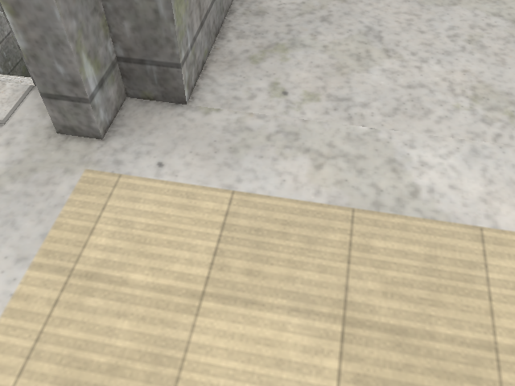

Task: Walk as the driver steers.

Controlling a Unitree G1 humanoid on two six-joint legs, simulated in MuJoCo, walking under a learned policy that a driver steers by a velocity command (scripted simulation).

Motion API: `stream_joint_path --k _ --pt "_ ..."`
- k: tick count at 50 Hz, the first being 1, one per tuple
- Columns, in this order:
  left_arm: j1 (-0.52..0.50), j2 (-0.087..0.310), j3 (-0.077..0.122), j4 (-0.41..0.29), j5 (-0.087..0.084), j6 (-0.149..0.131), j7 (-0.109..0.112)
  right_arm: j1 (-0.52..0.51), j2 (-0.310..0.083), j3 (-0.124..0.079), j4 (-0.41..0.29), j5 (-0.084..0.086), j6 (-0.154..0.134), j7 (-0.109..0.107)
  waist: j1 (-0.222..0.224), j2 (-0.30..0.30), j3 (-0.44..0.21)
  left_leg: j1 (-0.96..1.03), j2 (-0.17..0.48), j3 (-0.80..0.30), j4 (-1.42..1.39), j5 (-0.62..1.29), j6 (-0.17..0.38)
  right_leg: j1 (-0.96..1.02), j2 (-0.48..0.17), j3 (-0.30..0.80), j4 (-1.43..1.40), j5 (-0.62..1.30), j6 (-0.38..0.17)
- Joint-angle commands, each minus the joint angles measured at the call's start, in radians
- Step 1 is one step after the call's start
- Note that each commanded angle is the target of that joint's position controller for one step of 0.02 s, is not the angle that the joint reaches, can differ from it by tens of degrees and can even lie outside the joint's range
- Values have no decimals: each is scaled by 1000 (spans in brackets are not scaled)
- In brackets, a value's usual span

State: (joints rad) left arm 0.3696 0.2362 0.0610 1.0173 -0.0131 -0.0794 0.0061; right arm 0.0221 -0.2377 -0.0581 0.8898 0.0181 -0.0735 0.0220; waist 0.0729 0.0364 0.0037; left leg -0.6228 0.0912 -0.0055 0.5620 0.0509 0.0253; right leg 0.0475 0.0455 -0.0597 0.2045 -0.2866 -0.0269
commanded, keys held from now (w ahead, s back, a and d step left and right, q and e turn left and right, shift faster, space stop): w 0.26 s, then w+e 0.74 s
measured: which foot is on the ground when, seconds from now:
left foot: up 0.00-0.06, down 0.08-0.64, up 0.66-1.00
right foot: down 0.00-0.08, up 0.10-0.64, down 0.66-1.00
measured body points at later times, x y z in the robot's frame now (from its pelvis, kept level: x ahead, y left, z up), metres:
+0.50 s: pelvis +0.28 +0.04 +0.00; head +0.30 +0.04 +0.45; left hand +0.46 +0.28 -0.11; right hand +0.27 -0.22 -0.14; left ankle +0.19 +0.13 -0.74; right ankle +0.47 -0.13 -0.68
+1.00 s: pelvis +0.57 -0.04 +0.01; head +0.60 -0.07 +0.45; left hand +0.71 +0.21 -0.11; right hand +0.69 -0.36 -0.09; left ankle +0.81 +0.07 -0.69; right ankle +0.50 -0.10 -0.74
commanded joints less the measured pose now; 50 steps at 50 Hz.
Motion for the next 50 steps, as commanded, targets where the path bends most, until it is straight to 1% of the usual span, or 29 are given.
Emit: stream_joint_path --k 1,2,3,4,5,6,7,8,9,11,13,16,22,27,28,30,31,32,33,34,35,36,37,38,39,42,44,46,50 --pt "28 176 40 -15 -6 8 10 -94 -88 -13 -86 5 -23 16 -29 -110 75 -7 -13 4 -47 -84 32 23 -320 126 12 401 -145" --pt "8 184 43 -18 -7 12 11 -46 -109 -22 -76 4 -26 17 -60 -124 44 76 -38 26 -56 -119 47 30 -317 118 67 533 -133" --pt "-17 183 42 -24 -8 18 11 60 -137 -39 -46 1 -28 15 -121 -126 -20 230 -74 59 -74 -122 68 15 -285 87 190 696 -113" --pt "-21 153 31 -33 -3 21 11 238 -190 -65 10 -4 -27 8 -191 -99 -133 489 -64 43 -54 -101 102 -83 -226 45 404 705 -82" --pt "57 78 6 -53 13 13 6 393 -281 -87 39 -22 -26 0 -190 70 -294 878 179 -299 -47 -149 218 -421 -116 -5 784 377 -23" --pt "105 9 -18 -44 12 -12 -2 431 -277 -79 53 -11 -22 6 -171 252 -392 1038 307 -688 -216 -311 307 -673 21 96 1018 -290 6" --pt "13 115 10 -57 -17 -31 -8 389 -199 -55 48 -2 -25 6 -186 169 -302 975 271 -643 -252 -412 259 -784 -41 181 1122 -284 -17" --pt "-73 146 17 -86 -33 -42 -8 294 -167 -44 26 -2 -27 3 -167 120 -174 831 245 -504 -272 -366 221 -827 -95 147 1114 -188 -34" --pt "-116 145 20 -91 -25 -43 -1 219 -141 -35 10 -14 -29 4 -139 42 -106 682 212 -403 -302 -283 204 -786 -141 126 1066 -93 -36" --pt "-94 112 28 -84 -11 -20 6 160 -90 -19 8 -33 -34 9 -75 53 -53 498 155 -276 -364 -182 187 -667 -193 132 975 0 -36" --pt "-78 78 26 -79 -9 0 8 180 -100 -20 22 -26 -38 6 -57 52 -32 445 139 -214 -409 -138 199 -644 -203 122 912 28 -25" --pt "-158 82 30 -104 -5 14 8 227 -140 -31 43 -32 -41 -16 -68 20 12 469 147 -132 -448 -63 198 -748 -210 130 788 165 1" --pt "-320 56 18 -159 -8 9 -19 280 -143 -26 64 -28 -39 -37 -117 17 57 514 114 55 -477 -17 138 -730 -153 94 505 422 -5" --pt "-430 45 4 -228 -8 9 -50 344 -156 -32 93 -18 -11 -43 -150 1 98 717 177 119 -402 112 124 -794 -128 50 398 330 -36" --pt "-434 51 5 -241 -8 8 -58 337 -166 -36 91 -15 -3 -45 -142 9 95 744 188 131 -365 198 117 -783 -117 31 390 279 -48" --pt "-387 86 20 -254 -7 10 -70 303 -198 -45 72 -10 12 -55 -97 51 40 771 193 164 -233 549 94 -665 -60 -34 396 169 -80" --pt "-302 117 37 -243 -7 12 -72 290 -210 -49 63 -10 21 -60 -47 70 -16 763 186 180 -105 704 80 -548 -20 -60 401 127 -102" --pt "-146 167 66 -206 -9 14 -67 270 -210 -46 51 -9 28 -65 36 55 -97 695 149 204 100 716 51 -331 21 -62 342 174 -136" --pt "19 258 99 -178 -6 21 -47 277 -194 -37 25 -20 21 -66 95 -57 -206 446 106 209 413 427 10 -12 -110 169 320 179 -203" --pt "26 329 107 -178 -18 18 -42 379 -31 14 -14 -47 -14 -39 -21 -295 -304 -14 -128 111 761 -550 -52 334 -358 734 224 42 -400" --pt "68 251 82 -184 -8 14 -38 274 -113 -1 -28 -4 -62 -21 46 -202 -369 -138 -126 -85 863 -618 -27 392 -376 863 108 -15 -395" --pt "24 201 70 -188 -2 8 -32 181 -153 -12 -60 28 -87 -12 55 -169 -237 -217 -70 -93 844 -533 0 305 -343 709 99 56 -342" --pt "-49 172 60 -208 -2 2 -32 151 -150 -11 -64 19 -97 -17 15 -70 -161 -181 -24 -87 758 -448 10 153 -301 590 92 145 -308" --pt "-120 140 50 -229 1 1 -32 139 -156 -21 -59 -5 -93 -24 -27 -24 -99 -109 3 -79 669 -409 2 -5 -267 503 74 244 -288" --pt "-156 122 42 -246 11 -1 -29 155 -161 -29 -62 -14 -79 -27 -65 -35 -82 -32 22 -86 625 -388 -7 -105 -244 458 49 305 -286" --pt "-153 159 48 -259 2 -1 -14 155 -127 -29 -82 -28 -43 -34 -97 -54 -38 17 25 -59 464 -347 -54 -249 -213 384 4 370 -286" --pt "-120 192 57 -258 -1 0 1 76 -111 -24 -113 -35 -36 -37 -77 -65 -11 15 5 -40 314 -217 -80 -297 -181 337 -6 376 -266" --pt "-94 194 59 -257 -5 7 8 0 -93 -16 -135 -33 -38 -32 -47 -86 1 63 -30 -33 144 -64 -84 -331 -134 293 7 325 -225" --pt "-26 189 59 -238 -12 17 8 -104 -100 -12 -181 -13 -46 -19 0 -118 4 135 -79 -40 -26 58 -75 -306 -140 339 49 227 -186"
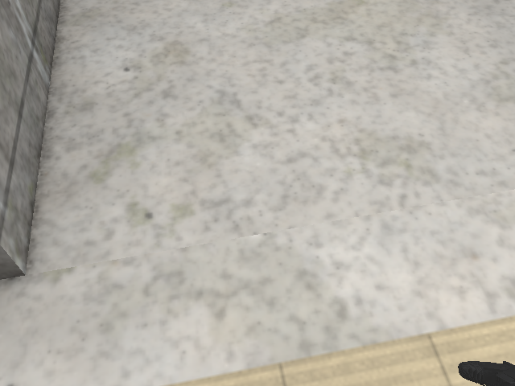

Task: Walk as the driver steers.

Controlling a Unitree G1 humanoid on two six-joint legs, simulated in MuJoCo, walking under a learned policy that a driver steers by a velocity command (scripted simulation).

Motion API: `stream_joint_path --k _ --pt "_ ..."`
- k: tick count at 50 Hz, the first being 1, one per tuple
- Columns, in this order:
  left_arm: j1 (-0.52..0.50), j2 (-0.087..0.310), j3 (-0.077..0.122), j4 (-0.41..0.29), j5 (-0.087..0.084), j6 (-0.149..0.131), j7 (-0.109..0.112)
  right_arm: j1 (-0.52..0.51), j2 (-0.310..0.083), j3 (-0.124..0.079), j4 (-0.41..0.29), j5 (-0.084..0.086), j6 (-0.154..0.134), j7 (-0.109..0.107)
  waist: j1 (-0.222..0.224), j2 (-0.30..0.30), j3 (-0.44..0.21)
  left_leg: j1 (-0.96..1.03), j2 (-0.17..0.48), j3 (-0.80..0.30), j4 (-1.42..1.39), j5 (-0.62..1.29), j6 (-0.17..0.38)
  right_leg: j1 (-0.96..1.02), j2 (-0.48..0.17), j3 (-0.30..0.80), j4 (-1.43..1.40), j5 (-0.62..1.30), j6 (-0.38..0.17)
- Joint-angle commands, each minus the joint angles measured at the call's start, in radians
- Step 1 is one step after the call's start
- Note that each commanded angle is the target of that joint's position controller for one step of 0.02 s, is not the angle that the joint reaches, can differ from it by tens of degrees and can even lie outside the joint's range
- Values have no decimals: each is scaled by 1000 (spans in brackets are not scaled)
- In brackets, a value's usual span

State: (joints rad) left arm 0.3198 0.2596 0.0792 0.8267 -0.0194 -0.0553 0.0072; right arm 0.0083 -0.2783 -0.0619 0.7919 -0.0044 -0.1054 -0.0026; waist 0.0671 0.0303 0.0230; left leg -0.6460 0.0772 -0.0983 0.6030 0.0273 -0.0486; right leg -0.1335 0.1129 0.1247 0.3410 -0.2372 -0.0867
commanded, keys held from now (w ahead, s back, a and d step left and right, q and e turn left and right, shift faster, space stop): w+e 0.16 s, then w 0.10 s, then w+q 0.58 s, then q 0.16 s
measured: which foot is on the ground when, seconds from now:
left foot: up 0.00-0.12, down 0.14-0.60, up 0.62-1.00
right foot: down 0.00-0.14, up 0.16-0.58, down 0.60-1.00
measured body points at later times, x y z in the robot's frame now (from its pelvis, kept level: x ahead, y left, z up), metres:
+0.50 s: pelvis +0.27 +0.02 +0.00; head +0.31 +0.02 +0.45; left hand +0.54 +0.22 -0.08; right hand +0.21 -0.25 -0.13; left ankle +0.23 +0.15 -0.75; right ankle +0.39 -0.15 -0.71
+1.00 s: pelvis +0.51 -0.01 -0.01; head +0.55 +0.00 +0.44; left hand +0.50 +0.29 -0.14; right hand +0.76 -0.22 -0.10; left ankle +0.66 +0.14 -0.71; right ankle +0.42 -0.15 -0.75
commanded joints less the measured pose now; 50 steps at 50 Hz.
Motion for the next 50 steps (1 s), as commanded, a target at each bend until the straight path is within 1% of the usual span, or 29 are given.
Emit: stream_joint_path --k 1,4,5,6,7,8,9,10,11,12,13,14,16,18,20,25,27,29,30,31,32,33,34,36,38,40,45,48,50 --pt "34 159 40 -45 -8 -4 8 -97 -74 -11 -91 12 -18 9 6 -115 -19 157 -67 39 -95 61 5 -86 -219 183 -58 160 -121" --pt "32 160 41 -52 -3 6 16 -63 -115 -24 -95 15 -35 19 -25 -145 -32 203 -71 24 -141 -59 36 4 -253 271 43 172 -105" --pt "18 152 38 -61 -1 9 17 0 -127 -31 -79 14 -41 18 -62 -156 -51 286 -77 40 -173 -72 56 3 -237 277 93 207 -90" --pt "5 121 27 -76 4 8 15 108 -158 -45 -56 1 -47 14 -115 -146 -125 462 -42 24 -172 -72 92 -38 -187 245 217 254 -60" --pt "4 69 6 -100 19 4 11 273 -217 -61 -41 -13 -47 6 -180 -42 -266 728 128 -136 -146 -116 154 -172 -118 153 497 116 -20" --pt "162 12 -12 -128 -12 -9 7 357 -293 -80 -4 -18 -30 9 -108 318 -384 1037 355 -615 -236 -297 329 -531 6 35 815 -357 44" --pt "159 120 3 -97 -25 -11 11 341 -194 -60 -17 6 -25 14 -131 221 -329 1006 352 -699 -284 -522 319 -652 -82 69 944 -345 53" --pt "49 172 17 -106 -18 -8 10 297 -124 -41 -30 9 -20 12 -160 110 -195 878 297 -530 -300 -515 269 -679 -113 55 968 -247 57" --pt "-9 159 16 -116 -7 -5 12 249 -110 -32 -32 -3 -13 15 -144 36 -118 743 250 -403 -317 -399 242 -642 -145 22 947 -176 61" --pt "-46 143 16 -130 5 -7 11 218 -92 -25 -25 -9 -8 17 -125 33 -58 638 212 -320 -340 -293 241 -619 -166 19 892 -132 60" --pt "-44 124 16 -134 2 -7 5 206 -78 -18 -21 -16 -9 18 -99 54 -37 570 180 -251 -364 -224 235 -571 -188 16 851 -108 55" --pt "-38 102 12 -137 0 -6 2 211 -75 -17 -11 -13 -11 21 -86 72 -34 534 160 -218 -385 -181 243 -540 -194 -1 807 -104 54" --pt "-56 71 2 -153 11 -8 -2 227 -96 -21 5 5 -14 24 -72 70 -32 512 153 -180 -415 -84 275 -532 -210 -45 701 -94 64" --pt "-126 52 -11 -179 22 -18 -4 237 -134 -31 10 17 -8 18 -81 53 -27 497 147 -143 -432 -15 289 -520 -215 -71 554 -20 79" --pt "-195 39 -21 -192 19 -27 -11 255 -157 -38 15 24 2 13 -99 48 -23 466 115 -88 -435 -2 271 -454 -193 -89 399 94 91" --pt "-318 75 -17 -226 0 -43 -28 353 -172 -41 46 39 24 7 -132 68 -12 484 127 -110 -384 -55 239 -335 -137 -95 203 199 102" --pt "-289 103 -5 -223 -1 -52 -30 352 -179 -42 49 41 34 2 -93 79 -23 488 137 -141 -332 -96 212 -236 -132 -91 133 188 81" --pt "-124 161 26 -179 11 -55 -16 348 -138 -27 42 31 35 0 -7 60 -108 410 63 -95 -143 -36 159 40 -158 -79 102 164 35" --pt "45 235 47 -163 31 -53 -3 330 -68 -2 9 8 30 1 66 -65 -246 245 -15 -24 166 -227 112 295 -356 108 120 160 -31" --pt "101 298 60 -141 37 -35 -6 437 -5 17 -22 27 12 -2 21 -349 -351 -55 -102 54 463 -614 73 501 -563 489 25 -19 -166" --pt "93 213 42 -138 29 -34 -10 411 -105 -7 -6 46 10 -4 39 -253 -283 -155 -53 -16 609 -604 68 437 -536 543 -26 -178 -170" --pt "43 161 24 -141 19 -38 -11 347 -143 -21 -20 48 13 -3 34 -198 -171 -190 -20 -17 641 -515 73 337 -498 399 -42 -163 -135" --pt "-21 128 12 -144 22 -40 -14 320 -132 -23 -19 42 21 -5 4 -154 -118 -155 11 -3 629 -438 68 232 -451 290 -69 -82 -112" --pt "-101 86 1 -135 30 -45 -19 303 -104 -26 -30 33 42 -1 -47 -164 -37 -90 52 -6 570 -353 59 76 -399 138 -133 52 -95" --pt "-120 93 9 -120 30 -56 -17 287 -67 -21 -47 35 61 5 -68 -146 -16 -63 62 3 539 -304 47 18 -392 46 -177 163 -102" --pt "-112 115 20 -102 32 -61 -10 255 -54 -19 -70 29 70 9 -74 -110 -7 -84 65 -1 479 -241 35 16 -398 -29 -195 248 -110" --pt "-116 163 34 -79 27 -45 11 117 -30 -3 -127 15 66 39 -45 -88 33 14 28 83 165 -8 42 -9 -350 -245 -162 465 -67" --pt "-88 198 44 -65 7 -26 20 69 -54 -13 -169 14 71 60 -36 -108 6 77 -3 123 72 -20 65 56 -372 -281 -87 570 -37" --pt "-99 223 54 -67 -12 -13 26 96 -92 -30 -181 9 78 68 -66 -128 -25 137 -44 153 34 -108 99 106 -384 -291 20 701 -14"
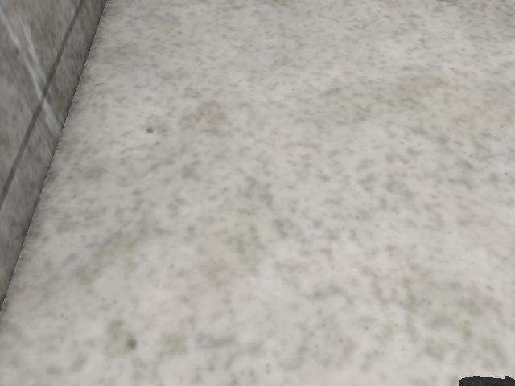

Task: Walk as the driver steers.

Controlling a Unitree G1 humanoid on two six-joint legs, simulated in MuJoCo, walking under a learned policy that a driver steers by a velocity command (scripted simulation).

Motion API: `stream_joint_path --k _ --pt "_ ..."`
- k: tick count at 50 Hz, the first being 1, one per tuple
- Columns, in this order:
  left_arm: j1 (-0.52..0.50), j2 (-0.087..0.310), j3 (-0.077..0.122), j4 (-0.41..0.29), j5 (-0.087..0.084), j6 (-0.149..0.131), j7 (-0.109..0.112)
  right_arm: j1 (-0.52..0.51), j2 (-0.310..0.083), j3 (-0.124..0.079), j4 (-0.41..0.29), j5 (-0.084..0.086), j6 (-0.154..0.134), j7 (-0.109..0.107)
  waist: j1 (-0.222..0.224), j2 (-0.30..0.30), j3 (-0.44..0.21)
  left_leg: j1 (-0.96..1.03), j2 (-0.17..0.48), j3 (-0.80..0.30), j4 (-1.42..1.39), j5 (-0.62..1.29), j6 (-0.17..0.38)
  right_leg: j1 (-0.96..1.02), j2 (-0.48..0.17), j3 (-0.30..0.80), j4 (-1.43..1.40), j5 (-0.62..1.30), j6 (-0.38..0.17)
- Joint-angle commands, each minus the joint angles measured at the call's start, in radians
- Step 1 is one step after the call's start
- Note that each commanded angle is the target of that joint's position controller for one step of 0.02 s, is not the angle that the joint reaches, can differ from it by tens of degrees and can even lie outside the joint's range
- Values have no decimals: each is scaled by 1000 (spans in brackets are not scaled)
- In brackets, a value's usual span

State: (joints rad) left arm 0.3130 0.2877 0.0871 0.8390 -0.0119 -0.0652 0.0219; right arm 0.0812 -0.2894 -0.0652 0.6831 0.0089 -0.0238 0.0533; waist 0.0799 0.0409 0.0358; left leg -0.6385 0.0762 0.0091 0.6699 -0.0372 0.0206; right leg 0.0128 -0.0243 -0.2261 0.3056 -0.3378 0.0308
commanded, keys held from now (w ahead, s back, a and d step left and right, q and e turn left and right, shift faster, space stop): q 0.30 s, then no key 0.36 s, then w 0.34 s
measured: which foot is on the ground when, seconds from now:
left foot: up 0.00-0.04, down 0.06-1.00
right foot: down 0.00-0.06, up 0.08-0.50, down 0.52-0.90, up 0.92-1.00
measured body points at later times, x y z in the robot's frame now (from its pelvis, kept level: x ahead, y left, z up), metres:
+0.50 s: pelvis +0.12 +0.01 +0.00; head +0.15 +0.02 +0.45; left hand +0.20 +0.31 -0.11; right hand +0.35 -0.22 -0.09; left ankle +0.16 +0.11 -0.73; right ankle +0.20 -0.13 -0.72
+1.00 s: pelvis +0.22 +0.03 +0.00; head +0.22 +0.05 +0.45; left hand +0.27 +0.32 -0.11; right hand +0.35 -0.22 -0.11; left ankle +0.15 +0.12 -0.73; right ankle +0.20 -0.11 -0.68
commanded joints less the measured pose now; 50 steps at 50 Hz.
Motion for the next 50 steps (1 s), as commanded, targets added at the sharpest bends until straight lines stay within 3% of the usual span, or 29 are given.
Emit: stream_joint_path --k 1,2,3,4,5,6,8,9,11,17,23,25,26,27,28,29,30,33,35,36,38,41,43,44,45,46,47,48,50 --pt "-101 205 50 -83 -28 4 15 88 -107 -42 -61 -6 -2 13 -115 -139 -73 212 -78 68 -68 -64 52 -33 -237 51 161 877 -115" --pt "-104 191 45 -86 -32 10 16 204 -151 -68 -31 -7 -2 5 -176 -102 -132 372 -122 80 -142 7 83 -67 -196 28 337 853 -83" --pt "-50 159 33 -89 -4 6 12 286 -232 -95 -20 -8 3 -19 -204 21 -194 598 -48 -46 -168 353 130 -243 -133 11 608 562 -15" --pt "63 32 -7 -125 56 -1 -1 233 -330 -98 -50 -24 5 -38 -73 273 -288 897 227 -474 -107 760 321 -629 36 67 999 -364 61" --pt "64 108 -7 -115 27 -11 -12 241 -294 -85 -98 -25 -1 -26 -138 156 -519 930 313 -684 -204 604 421 -647 57 304 1133 -403 51" --pt "-35 152 6 -134 -8 -6 -14 197 -237 -71 -105 -19 -5 -19 -153 62 -421 850 258 -566 -240 466 375 -698 20 327 1128 -302 32" --pt "-97 143 4 -136 14 12 11 105 -166 -52 -103 8 1 -29 -104 -17 -220 593 163 -423 -287 240 280 -708 -41 312 983 -156 24" --pt "-91 154 10 -139 19 26 17 74 -156 -47 -113 -1 7 -36 -73 6 -187 474 138 -395 -315 211 266 -642 -51 319 931 -122 21" --pt "-70 139 9 -137 25 43 20 49 -166 -51 -127 -23 11 -43 -44 31 -183 363 111 -369 -339 223 259 -561 -31 305 863 -84 23" --pt "-125 97 -7 -146 24 59 23 49 -174 -55 -131 -8 34 -79 -65 54 -201 336 64 -361 -340 -23 218 -539 -5 318 633 44 52" --pt "-171 93 -12 -172 16 45 5 76 -141 -36 -117 -21 50 -69 -105 106 -155 336 67 -408 -306 -136 202 -426 0 291 423 19 32" --pt "-132 75 -14 -164 18 34 -8 67 -117 -21 -113 -13 55 -66 -71 101 -149 330 47 -404 -257 -105 168 -307 11 264 217 117 0" --pt "-125 88 -13 -166 29 30 -13 101 -93 -12 -100 -12 53 -66 -70 77 -141 304 14 -383 -228 -132 123 -230 -21 291 118 210 -24" --pt "-118 155 -2 -179 50 28 -11 139 -61 -2 -98 -25 47 -66 -98 -54 -148 251 -61 -302 -107 -251 59 -167 -176 434 70 336 -80" --pt "-168 179 2 -164 63 34 -10 171 -59 -6 -109 -18 39 -62 -169 -275 -109 219 -158 -149 -62 -392 11 -236 -267 557 46 389 -193" --pt "-205 105 -16 -185 57 32 -10 135 -106 -14 -106 -32 32 -62 -135 -254 -105 272 -121 -139 -37 -385 -21 -285 -279 580 22 339 -228" --pt "-215 92 -20 -186 46 31 -10 102 -112 -20 -106 -29 32 -61 -125 -226 -102 298 -114 -127 -61 -325 -27 -276 -232 532 37 285 -196" --pt "-172 102 -20 -169 29 26 -11 59 -66 -8 -103 -36 49 -55 -99 -197 -89 410 -85 -136 -165 -144 -26 -307 -137 433 66 164 -104" --pt "-146 73 -33 -161 39 31 -13 91 -44 -1 -83 -32 55 -51 -94 -165 -74 435 -101 -115 -166 -274 0 -357 -82 375 41 -169 -75" --pt "-140 96 -26 -169 34 37 -12 96 -67 -8 -78 -24 51 -51 -82 -148 -29 364 -120 -97 -143 -416 19 -362 -66 365 41 -278 -81" --pt "-111 129 -15 -172 17 38 -7 100 -76 -14 -74 -13 27 -51 -72 -131 24 258 -120 -73 -116 -496 42 -338 -103 420 33 -374 -121" --pt "-74 149 -6 -161 1 32 -3 112 -34 -7 -61 0 -16 -40 -73 -177 43 225 -108 -1 -20 -369 38 -299 -218 566 -24 -420 -203" --pt "-114 129 -11 -172 -7 30 -10 163 -33 -11 -42 5 -34 -34 -106 -167 55 330 -95 -2 -77 -359 62 -373 -196 527 -1 -359 -195" --pt "-148 103 -19 -188 -9 26 -15 206 -47 -16 -25 3 -41 -32 -127 -129 57 398 -79 -49 -141 -383 80 -424 -137 447 67 -287 -163" --pt "-175 62 -32 -208 -10 17 -18 259 -85 -26 -11 1 -49 -34 -138 -22 53 460 -11 -204 -244 -476 119 -493 -42 326 230 -181 -111" --pt "-198 37 -36 -236 -10 -3 -19 344 -156 -46 6 1 -53 -29 -151 180 34 585 123 -483 -373 -531 203 -629 53 192 482 -86 -52" --pt "-235 77 -27 -257 -15 -21 -17 408 -177 -51 6 -4 -60 -24 -196 245 33 687 241 -719 -452 -430 297 -798 61 258 674 -213 -47" --pt "-228 100 -15 -255 -25 -33 -21 418 -160 -43 12 -7 -69 -28 -177 160 25 760 274 -729 -421 -333 311 -903 26 300 814 -241 -62" --pt "-223 74 -22 -242 -16 -43 -32 396 -132 -34 4 -5 -70 -38 -161 36 -22 806 234 -573 -396 -221 264 -956 -31 301 855 -108 -87"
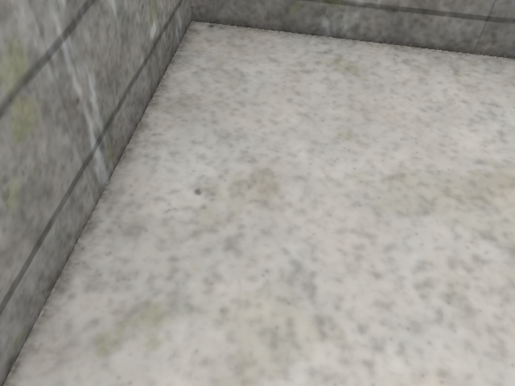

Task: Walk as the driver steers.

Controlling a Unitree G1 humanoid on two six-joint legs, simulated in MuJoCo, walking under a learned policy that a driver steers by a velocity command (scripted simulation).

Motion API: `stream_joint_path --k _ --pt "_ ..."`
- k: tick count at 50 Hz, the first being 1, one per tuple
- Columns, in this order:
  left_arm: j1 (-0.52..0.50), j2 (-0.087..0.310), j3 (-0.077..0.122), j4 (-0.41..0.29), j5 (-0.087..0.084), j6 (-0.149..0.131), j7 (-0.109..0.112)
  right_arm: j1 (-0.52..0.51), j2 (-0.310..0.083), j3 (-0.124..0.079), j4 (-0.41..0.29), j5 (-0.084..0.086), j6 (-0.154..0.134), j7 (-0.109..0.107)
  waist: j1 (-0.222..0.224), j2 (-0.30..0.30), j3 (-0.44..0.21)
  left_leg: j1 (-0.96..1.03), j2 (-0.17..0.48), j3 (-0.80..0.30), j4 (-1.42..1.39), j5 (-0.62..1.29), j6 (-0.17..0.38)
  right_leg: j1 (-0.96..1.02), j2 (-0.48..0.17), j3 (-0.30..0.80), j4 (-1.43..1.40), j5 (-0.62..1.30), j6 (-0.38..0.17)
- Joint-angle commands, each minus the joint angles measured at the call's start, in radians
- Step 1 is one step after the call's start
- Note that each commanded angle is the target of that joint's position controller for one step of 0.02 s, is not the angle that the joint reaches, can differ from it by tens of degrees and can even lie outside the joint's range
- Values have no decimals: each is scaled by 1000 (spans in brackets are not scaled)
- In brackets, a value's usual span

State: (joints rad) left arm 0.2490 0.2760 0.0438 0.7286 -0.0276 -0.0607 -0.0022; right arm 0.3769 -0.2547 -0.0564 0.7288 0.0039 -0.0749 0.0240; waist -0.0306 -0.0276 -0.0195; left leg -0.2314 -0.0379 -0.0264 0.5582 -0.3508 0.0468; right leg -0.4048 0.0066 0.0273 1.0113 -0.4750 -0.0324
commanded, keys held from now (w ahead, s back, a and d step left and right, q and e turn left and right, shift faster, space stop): w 1.00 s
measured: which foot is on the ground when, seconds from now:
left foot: down 0.00-0.32, up 0.34-0.84, down 0.86-1.00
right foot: up 0.00-0.28, down 0.30-0.88, up 0.90-1.00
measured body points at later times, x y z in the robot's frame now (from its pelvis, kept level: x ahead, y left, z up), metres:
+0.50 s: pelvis +0.24 -0.07 +0.01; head +0.26 -0.08 +0.46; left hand +0.34 +0.20 -0.10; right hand +0.35 -0.35 -0.10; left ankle +0.23 +0.09 -0.65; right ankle +0.27 -0.15 -0.73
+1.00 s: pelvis +0.53 -0.02 +0.00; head +0.56 -0.01 +0.45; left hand +0.59 +0.26 -0.12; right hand +0.68 -0.28 -0.09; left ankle +0.58 +0.07 -0.73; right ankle +0.45 -0.16 -0.64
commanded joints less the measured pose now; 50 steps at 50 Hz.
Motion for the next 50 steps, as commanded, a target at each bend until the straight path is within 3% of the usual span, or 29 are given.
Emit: stream_joint_path --k 1,3,6,8,11,13,14,15,16,17,18,19,20,21,22,25,28,32,36,38,41,42,43,44,45,46,47,48,50 --pt "-170 80 22 -130 8 -47 -15 77 -146 -34 -44 0 -13 -13 -39 95 40 368 321 -464 -296 163 212 -517 -85 42 106 91 -22" --pt "-194 58 15 -131 11 -43 -35 57 -116 -21 -40 3 5 -20 -32 117 58 292 265 -331 -345 253 180 -433 -88 1 -30 181 5" --pt "-268 11 -8 -143 14 -42 -52 55 -151 -27 -27 8 16 -33 -51 116 75 186 213 -192 -374 305 152 -276 -54 -50 -278 333 36" --pt "-293 31 -5 -147 7 -41 -55 74 -186 -35 -13 10 17 -34 -60 136 77 138 219 -163 -383 298 146 -172 -27 -64 -377 412 42" --pt "-303 76 8 -160 0 -41 -54 79 -198 -40 9 22 14 -32 -40 151 99 146 266 -170 -379 316 128 -105 -26 -44 -444 447 11" --pt "-242 111 26 -149 6 -41 -47 57 -210 -45 14 22 17 -33 12 148 67 177 262 -137 -291 521 97 -3 -4 -60 -479 423 -25" --pt "-145 138 44 -121 12 -37 -38 54 -205 -43 15 20 20 -34 64 134 1 170 229 -95 -165 677 75 133 19 -80 -488 410 -51" --pt "8 171 62 -84 14 -33 -28 49 -183 -35 7 11 21 -38 137 116 -95 77 187 -53 33 692 45 349 -12 -53 -467 406 -83" --pt "181 252 77 -59 23 -25 -15 71 -108 -8 -21 -24 20 -42 178 -79 -252 -123 107 -7 394 312 3 616 -238 234 -476 348 -148" --pt "186 289 75 -48 35 -28 -31 201 -32 11 -29 16 0 -38 95 -353 -356 -414 -36 -81 671 -229 -35 791 -401 761 -703 11 -286" --pt "125 192 54 -57 15 -29 -31 103 -146 -14 -17 36 -10 -33 121 -189 -211 -533 34 -119 762 -182 -32 688 -376 741 -770 -142 -248" --pt "69 156 42 -58 11 -29 -28 -9 -182 -24 -41 43 -15 -28 115 -101 -81 -560 82 -83 740 -79 -18 551 -345 577 -767 -72 -212" --pt "16 145 36 -62 23 -29 -30 -51 -165 -20 -43 30 -17 -33 82 -14 -31 -510 124 -66 696 4 -17 422 -300 465 -774 75 -196" --pt "-19 124 32 -63 36 -31 -35 -61 -154 -23 -42 12 -15 -34 52 -17 -1 -472 151 -65 642 56 -20 333 -256 379 -791 178 -193" --pt "-38 108 28 -63 45 -36 -35 -39 -140 -23 -34 11 -7 -32 24 -50 -5 -415 172 -72 616 93 -21 276 -229 325 -816 230 -190" --pt "-31 109 30 -38 31 -55 -32 -44 -109 -18 -27 5 13 -34 3 -45 14 -405 182 -54 539 148 -43 209 -210 229 -874 328 -214" --pt "11 134 37 -10 27 -52 -20 -158 -99 -12 -59 -6 9 -34 30 -12 55 -482 188 -49 373 295 -66 233 -202 165 -899 416 -213" --pt "84 159 40 25 14 -38 -9 -302 -70 3 -90 1 -11 -17 89 -7 78 -433 150 -6 124 478 -63 262 -173 76 -897 476 -174" --pt "169 170 41 69 10 -17 -5 -424 -69 9 -133 11 -23 9 132 -5 105 -453 120 8 4 467 -45 385 -214 78 -852 503 -174" --pt "189 176 44 85 9 -3 -1 -458 -75 9 -153 13 -28 24 129 -16 106 -465 105 10 -35 394 -24 461 -244 89 -807 568 -166" --pt "169 204 51 89 8 12 8 -370 -119 -9 -140 10 -31 29 60 -62 31 -292 47 53 -70 272 23 516 -247 76 -671 897 -134" --pt "148 202 48 86 10 17 11 -235 -157 -30 -102 8 -31 21 -18 -59 -58 -95 19 80 -100 299 56 485 -207 38 -517 1037 -110" --pt "137 173 33 66 22 15 14 -54 -212 -50 -60 0 -28 10 -96 -37 -196 220 112 -8 -48 343 111 315 -166 9 -282 916 -78" --pt "250 57 -4 35 29 -6 5 60 -318 -76 -40 -18 -23 3 -70 189 -367 656 389 -466 -56 216 274 -119 -5 -39 129 433 2" --pt "232 84 -2 54 20 -28 -2 87 -236 -56 -27 -1 -17 2 -91 249 -438 707 444 -720 -201 107 310 -274 47 92 271 -88 6" --pt "131 167 22 23 -9 -41 -9 15 -189 -37 -31 5 -12 -2 -89 187 -257 578 403 -574 -231 52 252 -367 -19 101 323 -47 -3" --pt "57 165 20 2 -14 -47 -10 -56 -165 -28 -39 5 -8 -5 -62 121 -141 417 361 -439 -257 96 219 -366 -71 63 281 45 -7" --pt "21 151 20 -7 2 -46 -7 -111 -147 -21 -39 1 -6 -6 -28 75 -47 267 318 -351 -302 159 203 -338 -104 42 202 106 2" --pt "67 122 22 8 15 -24 -4 -165 -121 -13 -41 -12 -16 -4 36 107 -8 104 266 -260 -370 246 191 -223 -142 47 132 182 20"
